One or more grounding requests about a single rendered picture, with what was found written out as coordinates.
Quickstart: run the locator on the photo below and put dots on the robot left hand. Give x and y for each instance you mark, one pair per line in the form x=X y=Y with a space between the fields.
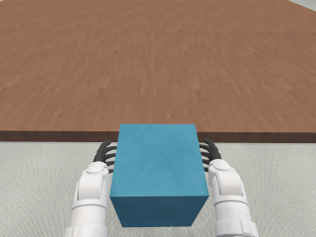
x=101 y=155

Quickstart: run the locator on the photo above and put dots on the carton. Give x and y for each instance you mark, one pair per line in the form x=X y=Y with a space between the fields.
x=158 y=177

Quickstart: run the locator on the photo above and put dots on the robot left forearm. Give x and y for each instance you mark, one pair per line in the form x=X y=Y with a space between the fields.
x=90 y=201

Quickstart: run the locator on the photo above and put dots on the robot right forearm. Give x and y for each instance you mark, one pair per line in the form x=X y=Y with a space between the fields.
x=232 y=212

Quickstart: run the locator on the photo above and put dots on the robot right hand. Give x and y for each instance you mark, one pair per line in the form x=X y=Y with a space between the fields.
x=212 y=153

